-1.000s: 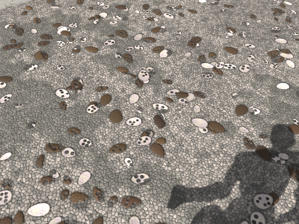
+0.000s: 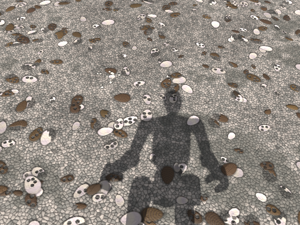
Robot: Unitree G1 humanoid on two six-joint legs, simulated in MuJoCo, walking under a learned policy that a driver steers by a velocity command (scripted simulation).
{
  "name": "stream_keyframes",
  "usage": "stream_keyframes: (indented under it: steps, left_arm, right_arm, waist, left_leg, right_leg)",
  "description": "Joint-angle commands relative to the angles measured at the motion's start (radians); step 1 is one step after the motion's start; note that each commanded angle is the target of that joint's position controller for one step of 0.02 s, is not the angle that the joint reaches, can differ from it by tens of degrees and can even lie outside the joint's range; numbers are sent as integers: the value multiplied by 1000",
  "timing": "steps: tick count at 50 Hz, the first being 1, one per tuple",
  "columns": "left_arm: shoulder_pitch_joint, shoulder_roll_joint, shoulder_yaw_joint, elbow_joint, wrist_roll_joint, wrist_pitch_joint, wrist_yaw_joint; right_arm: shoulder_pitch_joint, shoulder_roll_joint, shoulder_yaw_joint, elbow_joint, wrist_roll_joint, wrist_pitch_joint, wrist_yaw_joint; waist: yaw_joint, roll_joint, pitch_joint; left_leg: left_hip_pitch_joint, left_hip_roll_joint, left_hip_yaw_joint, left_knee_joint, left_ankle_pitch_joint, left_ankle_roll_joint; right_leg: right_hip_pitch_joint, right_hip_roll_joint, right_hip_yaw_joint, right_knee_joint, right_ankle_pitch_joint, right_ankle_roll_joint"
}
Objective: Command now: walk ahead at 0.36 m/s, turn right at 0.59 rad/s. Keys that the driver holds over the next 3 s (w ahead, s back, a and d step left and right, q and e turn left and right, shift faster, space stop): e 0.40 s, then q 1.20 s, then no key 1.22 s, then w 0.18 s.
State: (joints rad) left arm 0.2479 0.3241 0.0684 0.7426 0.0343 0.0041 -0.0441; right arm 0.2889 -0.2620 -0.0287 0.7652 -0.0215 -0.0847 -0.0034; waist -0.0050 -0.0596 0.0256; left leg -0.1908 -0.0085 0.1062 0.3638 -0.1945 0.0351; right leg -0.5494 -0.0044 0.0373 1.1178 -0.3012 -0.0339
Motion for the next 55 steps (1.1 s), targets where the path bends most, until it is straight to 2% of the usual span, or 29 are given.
stream_keyframes:
  steps: [1, 5, 9, 11, 12, 13, 14, 15, 16, 17, 18, 19, 20, 23, 28, 31, 33, 35, 36, 37, 38, 39, 40, 42, 44, 48, 51, 53, 55]
  left_arm:
    - [3, 21, 3, -74, 3, 2, -8]
    - [-96, -24, -20, -112, -5, -1, -26]
    - [-123, 2, -12, -135, 8, -2, -27]
    - [-46, 26, 2, -123, 20, -12, -17]
    - [54, 38, 12, -90, 31, -25, -4]
    - [124, 124, 34, -86, 35, -37, 14]
    - [102, 255, 66, -117, 3, -25, 23]
    - [152, 209, 67, -113, -55, -12, 26]
    - [87, 169, 55, -115, -49, -2, 37]
    - [30, 108, 38, -115, -41, 8, 42]
    - [-16, 77, 27, -117, -39, 12, 48]
    - [-42, 59, 21, -119, -35, 15, 50]
    - [-37, 68, 23, -116, -28, 12, 46]
    - [-33, 68, 21, -102, -15, -4, 41]
    - [-27, 3, -15, -62, 0, -6, 47]
    - [-17, 46, -8, -41, 5, 2, 53]
    - [-16, 68, -2, -32, -4, 9, 64]
    - [-28, 74, 1, -24, -18, 14, 78]
    - [-12, 73, 3, -15, -21, 14, 85]
    - [-15, 54, 0, -25, -23, 10, 88]
    - [-24, 12, -7, -55, -28, 7, 86]
    - [-69, 11, -9, -55, -17, 9, 88]
    - [-90, 25, -2, -61, -15, 15, 85]
    - [-83, 23, 4, -55, -21, 24, 76]
    - [-67, 20, 2, -51, -17, 27, 74]
    - [-122, 7, -10, -80, -28, 23, 74]
    - [-122, 19, -14, -96, -35, 17, 77]
    - [-80, 28, -14, -93, -37, 11, 81]
    - [7, 32, -13, -69, -27, -2, 92]
  right_arm:
    - [11, -117, -31, -36, 10, -19, -1]
    - [-4, -126, -35, -27, 12, 0, -4]
    - [25, -165, -52, -15, 18, 19, -12]
    - [24, -182, -60, -15, 23, 35, -21]
    - [21, -179, -59, -18, 27, 44, -22]
    - [81, -154, -52, -37, 17, 48, -18]
    - [160, -71, -32, -90, 17, 63, -11]
    - [110, -119, -40, -68, -19, 86, -15]
    - [64, -106, -35, -83, -2, 91, -16]
    - [8, -109, -33, -84, -4, 90, -20]
    - [-14, -114, -36, -90, -12, 95, -22]
    - [14, -118, -37, -80, -19, 107, -20]
    - [28, -116, -38, -73, -20, 118, -18]
    - [60, -83, -32, -44, -6, 130, -14]
    - [-5, -49, -19, -24, 3, 144, -6]
    - [-30, -73, -24, -20, 11, 144, -3]
    - [-24, -75, -25, -19, 14, 134, -5]
    - [22, -53, -20, -5, 14, 120, -8]
    - [25, -61, -20, -8, 11, 111, -10]
    - [32, -99, -26, -16, -1, 100, -13]
    - [6, -196, -52, -27, 5, 94, -12]
    - [8, -196, -59, -23, 7, 93, -3]
    - [44, -184, -61, -21, 3, 89, -3]
    - [18, -174, -65, -17, 7, 99, -13]
    - [-15, -162, -71, -28, 14, 108, -14]
    - [35, -172, -86, -23, 15, 120, -11]
    - [18, -195, -98, -33, 9, 128, -5]
    - [-28, -203, -102, -47, 11, 132, 2]
    - [-102, -195, -100, -67, 24, 133, 4]
  waist:
    - [24, 158, -9]
    - [7, 189, -14]
    - [-7, 191, -35]
    - [22, 172, -82]
    - [70, 110, -142]
    - [89, -34, -224]
    - [18, -211, -323]
    - [80, -22, -384]
    - [56, -38, -279]
    - [38, 13, -158]
    - [8, -4, -99]
    - [-16, -17, -93]
    - [-21, -10, -108]
    - [-26, 8, -155]
    - [11, -54, -107]
    - [28, -60, -57]
    - [24, -36, -41]
    - [-5, -13, -35]
    - [-8, 13, -24]
    - [0, 77, -30]
    - [37, 229, -3]
    - [1, 260, 30]
    - [-25, 242, 16]
    - [3, 174, 11]
    - [15, 172, -27]
    - [-35, 189, -74]
    - [-42, 215, -90]
    - [-19, 225, -94]
    - [43, 202, -90]
  left_leg:
    - [85, 271, -113, -131, 617, 130]
    - [48, 219, 37, -96, 631, 97]
    - [117, 254, 57, 22, 688, 69]
    - [146, 255, 66, 205, 737, 54]
    - [119, 219, 92, 393, 648, 26]
    - [-72, 168, 102, 666, 258, -21]
    - [-376, -30, 50, 976, -510, -72]
    - [-386, 22, -128, 1019, -463, -72]
    - [-429, 37, -135, 1018, -394, -74]
    - [-433, 69, -140, 933, -316, -74]
    - [-408, 81, -144, 858, -268, -74]
    - [-351, 77, -138, 819, -240, -77]
    - [-314, 60, -130, 805, -225, -77]
    - [-264, 51, -120, 745, -193, -70]
    - [-146, 55, -123, 483, -149, -49]
    - [-114, 15, -107, 384, -201, -30]
    - [-107, -3, -97, 314, -220, -13]
    - [-39, -19, -80, 153, -151, 9]
    - [-9, -5, -123, 52, -90, 24]
    - [10, 80, -259, -24, -57, 52]
    - [-9, 245, -494, -49, 162, 130]
    - [-43, 325, -573, -69, 318, 201]
    - [-12, 336, -585, -78, 389, 244]
    - [21, 255, -497, -53, 427, 224]
    - [83, 188, -440, -12, 500, 190]
    - [162, 170, -471, 35, 519, 185]
    - [132, 166, -528, 48, 498, 175]
    - [79, 147, -560, 56, 476, 148]
    - [-35, 84, -548, 101, 314, 73]
  right_leg:
    - [-107, -31, -4, -46, 67, 26]
    - [16, -21, -79, -319, 232, 17]
    - [106, 13, -122, -470, 172, -23]
    - [195, 52, -126, -550, 118, -61]
    - [317, 82, -125, -652, 211, -84]
    - [529, -98, 89, -659, 552, -133]
    - [728, -402, 526, -640, 1045, -335]
    - [712, -365, 494, -644, 1025, -363]
    - [616, -340, 426, -685, 851, -362]
    - [487, -268, 353, -739, 697, -306]
    - [405, -201, 312, -768, 604, -254]
    - [341, -161, 275, -784, 578, -230]
    - [311, -149, 264, -787, 583, -219]
    - [300, -154, 225, -808, 557, -211]
    - [248, -139, 194, -904, 122, -163]
    - [253, -166, 218, -898, 7, -168]
    - [284, -191, 234, -862, 33, -175]
    - [286, -190, 216, -801, 112, -153]
    - [273, -180, 199, -764, 152, -119]
    - [246, -136, 155, -671, 166, -77]
    - [157, 24, -1, -550, 52, -20]
    - [123, 81, -49, -450, -85, 5]
    - [82, 84, -22, -298, -189, 11]
    - [34, 67, 9, -161, -174, 29]
    - [21, 60, 7, -156, -144, 52]
    - [28, 58, -5, -279, -141, 73]
    - [111, 70, -3, -390, -141, 60]
    - [209, 85, -3, -502, -117, 46]
    - [396, 74, -3, -761, 58, 34]
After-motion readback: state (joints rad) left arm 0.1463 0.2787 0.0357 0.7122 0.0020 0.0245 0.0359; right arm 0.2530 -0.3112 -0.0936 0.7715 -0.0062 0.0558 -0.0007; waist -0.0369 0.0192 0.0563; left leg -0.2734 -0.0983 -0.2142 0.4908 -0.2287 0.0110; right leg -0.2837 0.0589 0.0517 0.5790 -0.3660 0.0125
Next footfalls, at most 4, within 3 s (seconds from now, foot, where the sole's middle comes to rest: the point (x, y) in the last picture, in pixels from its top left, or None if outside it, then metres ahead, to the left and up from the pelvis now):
0.26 right None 0.23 -0.11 -0.78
0.74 left None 0.20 0.08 -0.78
1.12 right None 0.19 -0.13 -0.78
1.58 left None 0.13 0.07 -0.78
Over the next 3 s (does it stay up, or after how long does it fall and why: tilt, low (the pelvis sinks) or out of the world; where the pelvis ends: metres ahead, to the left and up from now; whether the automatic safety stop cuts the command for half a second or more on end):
stays up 0.16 -0.03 0.00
